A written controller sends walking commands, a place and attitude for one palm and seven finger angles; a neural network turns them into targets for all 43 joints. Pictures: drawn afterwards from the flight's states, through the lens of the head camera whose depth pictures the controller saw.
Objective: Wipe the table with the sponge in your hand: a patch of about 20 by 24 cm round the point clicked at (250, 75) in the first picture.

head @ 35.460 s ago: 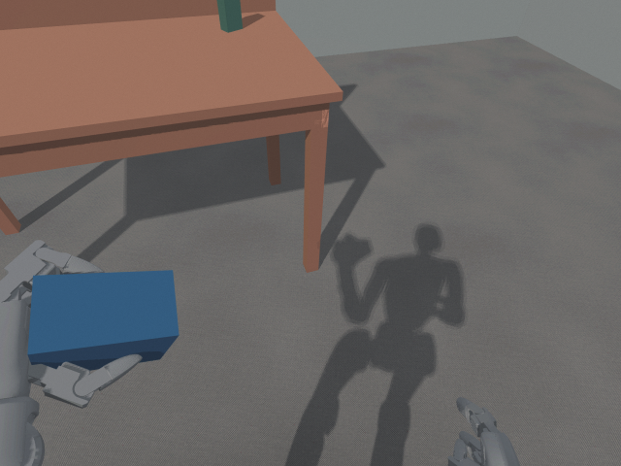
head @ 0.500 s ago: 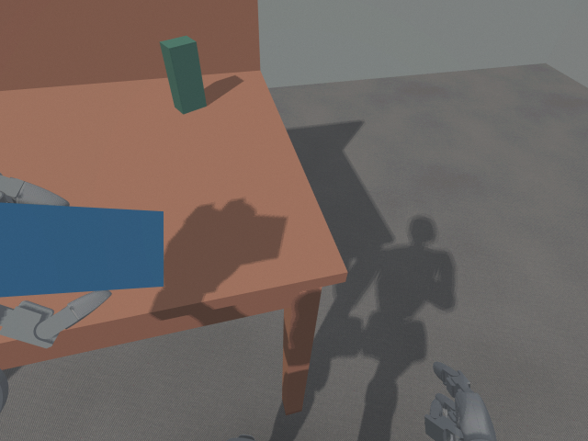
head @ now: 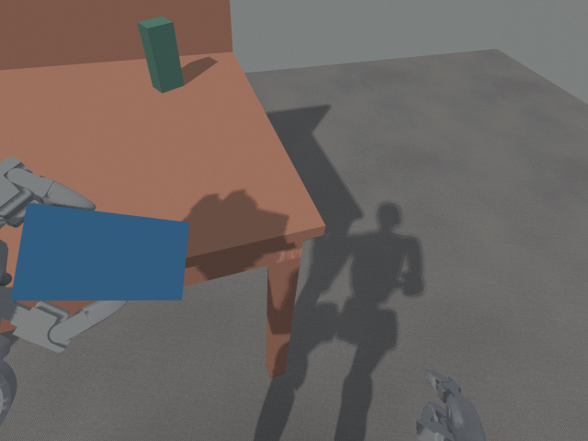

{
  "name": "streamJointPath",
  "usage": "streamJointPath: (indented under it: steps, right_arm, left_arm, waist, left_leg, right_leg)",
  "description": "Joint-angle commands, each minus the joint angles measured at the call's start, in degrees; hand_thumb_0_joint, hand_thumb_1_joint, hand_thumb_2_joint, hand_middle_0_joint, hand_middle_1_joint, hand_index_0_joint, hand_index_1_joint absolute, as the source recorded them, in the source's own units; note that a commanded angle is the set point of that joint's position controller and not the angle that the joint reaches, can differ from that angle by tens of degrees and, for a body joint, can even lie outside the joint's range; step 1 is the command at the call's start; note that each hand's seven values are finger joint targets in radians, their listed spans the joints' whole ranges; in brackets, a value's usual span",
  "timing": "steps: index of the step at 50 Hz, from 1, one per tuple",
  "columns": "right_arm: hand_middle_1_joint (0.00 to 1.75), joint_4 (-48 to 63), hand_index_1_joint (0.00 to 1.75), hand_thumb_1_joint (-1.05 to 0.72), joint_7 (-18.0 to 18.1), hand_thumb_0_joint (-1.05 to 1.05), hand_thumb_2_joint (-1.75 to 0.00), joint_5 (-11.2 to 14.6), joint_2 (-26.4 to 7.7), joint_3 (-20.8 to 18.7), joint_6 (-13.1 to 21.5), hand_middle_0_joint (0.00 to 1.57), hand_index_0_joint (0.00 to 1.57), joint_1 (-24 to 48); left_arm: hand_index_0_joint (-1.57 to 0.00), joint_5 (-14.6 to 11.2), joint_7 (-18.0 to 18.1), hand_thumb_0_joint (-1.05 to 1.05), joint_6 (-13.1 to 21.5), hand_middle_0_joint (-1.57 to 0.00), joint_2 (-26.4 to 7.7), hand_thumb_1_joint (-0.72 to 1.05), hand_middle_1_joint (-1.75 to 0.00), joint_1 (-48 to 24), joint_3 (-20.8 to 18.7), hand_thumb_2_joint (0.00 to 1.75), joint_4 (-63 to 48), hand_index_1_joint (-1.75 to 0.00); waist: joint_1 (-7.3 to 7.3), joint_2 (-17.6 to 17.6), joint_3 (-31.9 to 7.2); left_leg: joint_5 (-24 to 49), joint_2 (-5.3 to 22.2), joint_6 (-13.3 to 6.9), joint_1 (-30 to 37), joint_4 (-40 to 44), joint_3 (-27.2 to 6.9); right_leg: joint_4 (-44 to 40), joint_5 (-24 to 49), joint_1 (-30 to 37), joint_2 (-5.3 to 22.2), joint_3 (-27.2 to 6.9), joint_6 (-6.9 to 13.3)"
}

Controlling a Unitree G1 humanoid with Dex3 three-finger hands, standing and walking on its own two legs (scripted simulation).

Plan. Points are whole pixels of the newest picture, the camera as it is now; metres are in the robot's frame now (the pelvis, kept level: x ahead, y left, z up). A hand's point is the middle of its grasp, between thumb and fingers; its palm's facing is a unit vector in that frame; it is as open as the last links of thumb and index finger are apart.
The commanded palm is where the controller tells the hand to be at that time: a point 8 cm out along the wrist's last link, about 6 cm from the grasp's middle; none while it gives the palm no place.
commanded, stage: step back with the hand held close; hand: left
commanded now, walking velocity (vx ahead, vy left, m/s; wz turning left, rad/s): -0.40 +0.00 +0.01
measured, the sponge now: (125, 258) +0.23 +0.18 +0.21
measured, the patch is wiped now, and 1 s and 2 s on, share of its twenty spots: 1.00 1.00 1.00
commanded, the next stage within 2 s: stop stepping back and stand still in 0.04 s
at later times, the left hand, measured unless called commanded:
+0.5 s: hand out of the picture +0.06 +0.24 +0.23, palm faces +0.46 -0.84 -0.28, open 10.6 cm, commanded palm +0.01 +0.29 +0.24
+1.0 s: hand out of the picture +0.00 +0.25 +0.23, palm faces +0.51 -0.78 -0.36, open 10.6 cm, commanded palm -0.06 +0.29 +0.24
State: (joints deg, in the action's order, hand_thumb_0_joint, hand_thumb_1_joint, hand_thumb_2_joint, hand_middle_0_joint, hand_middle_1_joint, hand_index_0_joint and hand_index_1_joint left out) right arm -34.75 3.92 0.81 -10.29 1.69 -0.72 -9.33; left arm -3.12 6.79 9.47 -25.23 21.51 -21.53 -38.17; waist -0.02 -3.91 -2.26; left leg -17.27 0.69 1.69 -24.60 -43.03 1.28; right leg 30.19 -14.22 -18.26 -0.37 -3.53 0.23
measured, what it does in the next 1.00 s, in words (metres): walks backwards: left foot, then right foot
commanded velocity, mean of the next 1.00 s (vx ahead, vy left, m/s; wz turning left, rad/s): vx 0.14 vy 0.00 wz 0.00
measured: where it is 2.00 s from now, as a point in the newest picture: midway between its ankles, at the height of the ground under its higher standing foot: outside the picture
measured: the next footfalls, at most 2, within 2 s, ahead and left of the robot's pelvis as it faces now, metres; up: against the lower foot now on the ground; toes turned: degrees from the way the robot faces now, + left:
left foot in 0.02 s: +0.03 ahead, +0.14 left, +0.00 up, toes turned +2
right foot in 0.26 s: -0.05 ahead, -0.10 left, +0.00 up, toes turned -2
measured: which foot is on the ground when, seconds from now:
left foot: up 0.00-0.00, down 0.02-0.26, up 0.28-0.42, down 0.44-0.62, up 0.64-0.86, down 0.88-1.00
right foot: down 0.00-0.06, up 0.08-0.24, down 0.26-0.90, up 0.92-1.00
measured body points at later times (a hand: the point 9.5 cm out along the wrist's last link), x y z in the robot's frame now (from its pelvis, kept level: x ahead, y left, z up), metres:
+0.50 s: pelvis -0.16 +0.01 -0.01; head -0.21 +0.01 +0.44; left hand +0.03 +0.29 +0.24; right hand -0.02 -0.24 -0.09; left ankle -0.12 +0.13 -0.74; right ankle -0.10 -0.10 -0.73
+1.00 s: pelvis -0.21 +0.01 -0.01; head -0.24 +0.00 +0.44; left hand -0.04 +0.29 +0.25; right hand -0.04 -0.23 -0.09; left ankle -0.18 +0.16 -0.74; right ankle -0.17 -0.07 -0.73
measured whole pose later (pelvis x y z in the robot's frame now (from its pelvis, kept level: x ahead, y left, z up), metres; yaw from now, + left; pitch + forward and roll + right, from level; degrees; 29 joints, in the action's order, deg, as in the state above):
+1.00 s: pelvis -0.21 +0.01 -0.01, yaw +1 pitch -3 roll +1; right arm -35.7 4.5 1.5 -12.1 0.6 4.5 -12.3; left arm -2.8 9.3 6.6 -24.6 19.4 -24.0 -30.8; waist 0.6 -0.1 -2.2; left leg -15.4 3.1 1.2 -15.9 -33.9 1.8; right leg 42.7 -24.9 -20.2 -0.7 3.0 0.6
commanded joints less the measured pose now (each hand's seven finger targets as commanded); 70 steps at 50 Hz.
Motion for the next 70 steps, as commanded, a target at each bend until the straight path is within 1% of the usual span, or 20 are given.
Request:
streamJointPath:
  steps: [1, 4, 9, 12, 14, 20, 25, 29, 30, 31, 32, 36, 41, 45, 47, 50, 53, 59, 62, 70]
  right_arm:
    - [0.3, 10.3, 0.3, -0.9, 1.0, 0.0, -0.9, 0.9, -8.8, -4.6, 1.7, 0.2, 0.2, 5.2]
    - [0.3, 11.5, 0.3, -0.9, -0.7, 0.0, -0.9, -0.3, -8.6, -5.2, 2.7, 0.2, 0.2, 4.5]
    - [0.3, 9.2, 0.3, -0.9, -1.7, 0.0, -0.9, 0.0, -9.3, -5.0, 5.8, 0.2, 0.2, 4.1]
    - [0.3, 9.6, 0.3, -0.9, -0.9, 0.0, -0.9, 0.3, -9.4, -4.6, 5.9, 0.2, 0.2, 4.3]
    - [0.3, 8.2, 0.3, -0.9, -0.3, 0.0, -0.9, 0.4, -8.4, -4.2, 5.9, 0.2, 0.2, 3.7]
    - [0.3, 6.1, 0.3, -0.9, 1.3, 0.0, -0.9, -0.6, -8.6, -2.2, 4.5, 0.2, 0.2, 4.5]
    - [0.3, 8.1, 0.3, -0.9, 0.9, 0.0, -0.9, 0.0, -8.9, -2.4, 5.5, 0.2, 0.2, 3.6]
    - [0.3, 7.1, 0.3, -0.9, 0.0, 0.0, -0.9, -0.5, -8.6, -2.4, 6.0, 0.2, 0.2, 5.2]
    - [0.3, 7.6, 0.3, -0.9, 0.0, 0.0, -0.9, -0.7, -8.5, -2.9, 5.6, 0.2, 0.2, 4.9]
    - [0.3, 7.9, 0.3, -0.9, -0.1, 0.0, -0.9, -0.4, -8.7, -3.9, 5.2, 0.2, 0.2, 4.8]
    - [0.3, 6.8, 0.3, -0.9, -0.4, 0.0, -0.9, -0.7, -9.4, -3.5, 5.7, 0.2, 0.2, 4.8]
    - [0.3, 5.5, 0.3, -0.9, 0.2, 0.0, -0.9, -0.2, -7.9, -2.9, 5.8, 0.2, 0.2, 4.3]
    - [0.3, 6.8, 0.3, -0.9, 2.1, 0.0, -0.9, -0.9, -7.1, -2.2, 7.2, 0.2, 0.2, 4.4]
    - [0.3, 8.1, 0.3, -0.9, 1.6, 0.0, -0.9, 0.0, -10.1, -3.6, 6.9, 0.2, 0.2, 3.4]
    - [0.3, 7.5, 0.3, -0.9, 0.9, 0.0, -0.9, 0.8, -8.5, -3.3, 7.5, 0.2, 0.2, 3.0]
    - [0.3, 7.3, 0.3, -0.9, -0.3, 0.0, -0.9, 0.5, -8.1, -2.5, 7.7, 0.2, 0.2, 5.3]
    - [0.3, 7.1, 0.3, -0.9, -1.0, 0.0, -0.9, 0.2, -7.7, -3.7, 7.2, 0.2, 0.2, 6.3]
    - [0.3, 6.6, 0.3, -0.9, 0.0, 0.0, -0.9, -0.3, -6.5, -2.4, 6.9, 0.2, 0.2, 5.4]
    - [0.3, 7.6, 0.3, -0.9, 0.8, 0.0, -0.9, 0.0, -8.8, -3.6, 6.6, 0.2, 0.2, 6.2]
    - [0.3, 8.2, 0.3, -0.9, 0.0, 0.0, -0.9, 0.5, -8.5, -3.6, 6.7, 0.2, 0.2, 5.3]
  left_arm:
    - [-1.2, -1.9, 2.2, 0.0, 3.3, -1.2, -11.5, 0.1, -1.6, -1.5, -10.5, 1.3, -10.3, -1.6]
    - [-1.2, -2.0, 1.7, 0.0, 2.4, -1.2, -10.5, 0.1, -1.6, 3.1, -11.5, 1.3, -13.9, -1.6]
    - [-1.2, -1.5, 2.7, 0.0, 1.1, -1.2, -8.6, 0.1, -1.6, 1.6, -9.5, 1.3, -15.3, -1.6]
    - [-1.2, -0.8, 2.9, 0.0, 0.9, -1.2, -11.2, 0.1, -1.6, -3.1, -10.3, 1.3, -12.5, -1.6]
    - [-1.2, -1.1, 3.2, 0.0, 0.5, -1.2, -10.2, 0.1, -1.6, -7.4, -7.9, 1.3, -9.0, -1.6]
    - [-1.2, -0.3, 3.7, 0.0, -0.3, -1.2, -8.4, 0.1, -1.6, -12.0, -4.9, 1.3, -1.4, -1.6]
    - [-1.2, 1.0, 3.5, 0.0, -0.9, -1.2, -8.4, 0.1, -1.6, -9.8, -6.5, 1.3, -3.7, -1.6]
    - [-1.2, 0.2, 2.9, 0.0, -1.2, -1.2, -6.5, 0.1, -1.6, -5.4, -5.1, 1.3, -0.5, -1.6]
    - [-1.2, 0.7, 2.3, 0.0, -1.0, -1.2, -6.4, 0.1, -1.6, -6.6, -4.3, 1.3, -1.0, -1.6]
    - [-1.2, 0.6, 1.8, 0.0, -0.6, -1.2, -8.5, 0.1, -1.6, -9.8, -5.3, 1.3, -2.4, -1.6]
    - [-1.2, 0.4, 1.6, 0.0, 0.8, -1.2, -9.0, 0.1, -1.6, -15.5, -5.4, 1.3, -4.3, -1.6]
    - [-1.2, -0.3, 1.7, 0.0, 1.7, -1.2, -10.0, 0.1, -1.6, -15.1, -6.1, 1.3, -3.6, -1.6]
    - [-1.2, -0.5, 4.0, 0.0, 1.7, -1.2, -8.7, 0.1, -1.6, -11.5, -5.6, 1.3, -5.0, -1.6]
    - [-1.2, -0.1, 3.9, 0.0, 0.8, -1.2, -8.2, 0.1, -1.6, -10.0, -7.3, 1.3, -6.3, -1.6]
    - [-1.2, -0.1, 3.6, 0.0, 0.3, -1.2, -9.1, 0.1, -1.6, -10.7, -8.4, 1.3, -5.1, -1.6]
    - [-1.2, -0.2, 3.2, 0.0, -0.9, -1.2, -7.4, 0.1, -1.6, -6.8, -7.2, 1.3, -2.0, -1.6]
    - [-1.2, -0.4, 2.5, 0.0, -0.4, -1.2, -8.2, 0.1, -1.6, -11.4, -5.9, 1.3, -5.4, -1.6]
    - [-1.2, -0.9, 3.8, 0.0, 2.1, -1.2, -9.5, 0.1, -1.6, -9.2, -8.4, 1.3, -8.6, -1.6]
    - [-1.2, -1.3, 4.3, 0.0, 1.9, -1.2, -8.5, 0.1, -1.6, -6.7, -8.3, 1.3, -6.9, -1.6]
    - [-1.2, -0.6, 3.3, 0.0, 1.1, -1.2, -7.8, 0.1, -1.6, -4.8, -7.6, 1.3, -5.6, -1.6]
  waist:
    - [0.07, 5.5, -13.1]
    - [-0.38, 18.8, -15.6]
    - [-0.88, 19.4, -10.9]
    - [-0.22, 7.7, -5.2]
    - [0.83, -6.4, -4.8]
    - [1.64, 1.2, 0.1]
    - [0.62, 22.9, 0.5]
    - [-1.59, 12.0, 0.7]
    - [-1.83, 2.2, 2.8]
    - [-1.15, -12.5, 2.7]
    - [0.52, -5.3, 2.8]
    - [1.3, 1.3, 1.9]
    - [0.22, 1.7, -2.2]
    - [-0.73, 16.5, -5.6]
    - [0.74, 22.6, 0.1]
    - [-0.94, 13.5, 2.2]
    - [0.03, -10.7, 1.2]
    - [0.19, 1.7, -4.2]
    - [-0.82, 9.0, -3.3]
    - [-0.22, 5.2, -5.4]
  left_leg:
    - [33.4, 9.4, -2.7, 12.1, 17.4, -6.1]
    - [53.0, 17.9, -7.5, 17.6, 19.1, -12.2]
    - [27.3, 15.2, -6.5, 8.6, 21.0, -7.4]
    - [-12.1, 6.4, -2.7, -2.1, 13.6, -2.7]
    - [-5.6, 1.1, -1.1, 4.2, -7.3, -1.8]
    - [-10.7, 2.3, -4.3, 10.5, 8.8, -2.2]
    - [-37.2, 12.9, -9.2, -8.4, 36.1, -20.9]
    - [-23.8, 8.0, -6.1, -13.3, 21.4, -9.0]
    - [-18.9, 2.5, -4.4, -17.0, 4.8, -2.8]
    - [-12.9, -1.3, -2.6, -18.5, -18.3, 0.2]
    - [-7.0, 0.7, -2.0, -14.9, -26.8, -4.2]
    - [-1.1, 3.7, -2.7, -2.8, -15.0, -1.1]
    - [-6.0, 0.2, -4.3, 14.0, 11.3, 5.9]
    - [-14.3, 14.4, -10.0, 13.3, 27.8, -15.7]
    - [-28.3, 15.7, -10.8, 3.6, 32.1, -18.8]
    - [-21.5, 11.2, -6.8, -6.2, 22.1, -8.9]
    - [-8.3, 1.2, -2.2, -9.0, -15.4, -1.3]
    - [2.4, 2.0, -2.9, 11.2, 9.9, 0.5]
    - [3.1, 7.9, -5.6, 15.8, 20.6, -9.1]
    - [13.6, 5.6, -3.7, 11.1, 16.5, -5.3]
  right_leg:
    - [5.1, 31.1, 5.5, 6.1, -3.1, -0.1]
    - [17.2, -10.8, -5.4, -1.1, 1.9, -1.9]
    - [10.7, -9.2, 2.3, -0.6, 2.2, -1.6]
    - [-10.7, -3.9, 8.6, 2.7, -0.3, 1.5]
    - [-20.7, -17.2, -7.2, 17.1, -19.4, 8.4]
    - [-14.1, -27.4, -12.8, 10.9, -6.6, 5.0]
    - [22.6, -11.3, 2.1, -3.7, 8.4, -0.2]
    - [-0.2, -12.0, 16.7, -2.2, 8.0, 2.0]
    - [-11.2, -14.3, 16.7, 2.7, -1.3, 5.2]
    - [-23.8, -24.2, 10.0, 17.8, -27.9, 11.0]
    - [-26.5, -23.2, 2.8, 21.8, -31.5, 12.1]
    - [-22.5, -25.1, -7.9, 16.4, -12.9, 9.1]
    - [-15.9, -26.9, -4.9, 12.1, -7.4, 7.0]
    - [16.0, -13.1, -2.9, -2.0, 8.0, -0.8]
    - [20.2, -13.2, -4.5, -0.4, 5.2, -0.7]
    - [1.0, -8.4, 11.1, -0.7, 7.1, 0.3]
    - [-21.0, -11.7, 7.2, 18.1, -25.7, 9.0]
    - [-11.6, 1.5, 4.6, 13.1, -7.4, 6.7]
    - [-6.8, -2.6, 2.1, 5.2, -2.5, 1.8]
    - [-7.6, 12.0, 10.1, 4.3, -1.3, 0.9]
